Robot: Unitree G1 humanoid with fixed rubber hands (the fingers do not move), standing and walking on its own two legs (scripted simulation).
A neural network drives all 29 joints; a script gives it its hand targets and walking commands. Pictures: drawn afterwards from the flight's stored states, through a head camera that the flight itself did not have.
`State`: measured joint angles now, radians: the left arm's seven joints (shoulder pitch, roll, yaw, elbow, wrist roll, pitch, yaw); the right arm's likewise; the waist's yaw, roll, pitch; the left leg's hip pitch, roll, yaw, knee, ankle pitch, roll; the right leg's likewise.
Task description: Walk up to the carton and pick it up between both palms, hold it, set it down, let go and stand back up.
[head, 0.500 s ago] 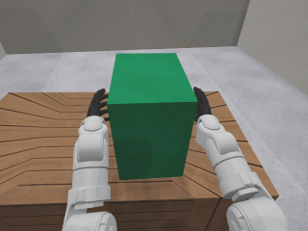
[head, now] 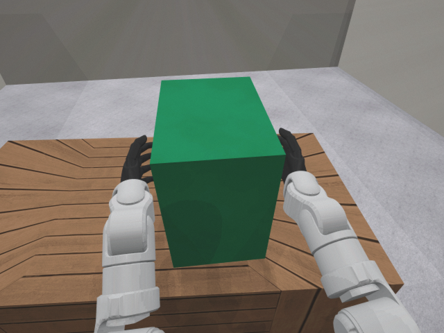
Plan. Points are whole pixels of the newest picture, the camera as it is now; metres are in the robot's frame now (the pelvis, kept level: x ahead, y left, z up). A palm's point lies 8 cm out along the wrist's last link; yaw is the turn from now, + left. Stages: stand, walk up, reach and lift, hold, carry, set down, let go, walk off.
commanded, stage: hold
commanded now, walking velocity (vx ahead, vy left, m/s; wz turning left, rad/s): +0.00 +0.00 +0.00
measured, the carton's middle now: (213, 169) +0.41 +0.01 +0.14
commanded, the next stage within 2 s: none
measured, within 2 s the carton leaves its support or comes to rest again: neither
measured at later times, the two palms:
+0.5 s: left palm (136, 179) +0.34 +0.14 +0.18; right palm (294, 173) +0.34 -0.13 +0.17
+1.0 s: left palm (133, 181) +0.35 +0.15 +0.18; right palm (290, 172) +0.35 -0.12 +0.17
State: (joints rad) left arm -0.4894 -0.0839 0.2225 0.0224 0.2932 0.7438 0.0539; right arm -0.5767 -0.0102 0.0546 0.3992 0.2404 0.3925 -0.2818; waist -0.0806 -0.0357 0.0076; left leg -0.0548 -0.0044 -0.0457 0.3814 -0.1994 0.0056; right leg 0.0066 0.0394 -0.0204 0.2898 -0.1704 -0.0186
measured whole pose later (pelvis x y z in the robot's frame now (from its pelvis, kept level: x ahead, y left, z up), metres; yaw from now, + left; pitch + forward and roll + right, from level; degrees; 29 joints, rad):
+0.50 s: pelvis -0.01 +0.00 +0.00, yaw +0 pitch -7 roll -1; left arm -0.56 -0.07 0.23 0.11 0.31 0.73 0.04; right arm -0.62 0.01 0.00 0.46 0.20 0.38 -0.26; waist -0.08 -0.04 0.00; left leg -0.08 -0.01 -0.05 0.37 -0.17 0.01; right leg -0.03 0.03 -0.02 0.30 -0.16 -0.02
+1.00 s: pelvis -0.01 +0.00 +0.00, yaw +1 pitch -7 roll -1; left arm -0.54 -0.06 0.22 0.09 0.30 0.73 0.04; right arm -0.61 0.01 0.01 0.46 0.21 0.38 -0.27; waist -0.09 -0.04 0.01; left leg -0.08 -0.01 -0.06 0.38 -0.18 0.01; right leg -0.02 0.03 -0.04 0.29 -0.16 -0.02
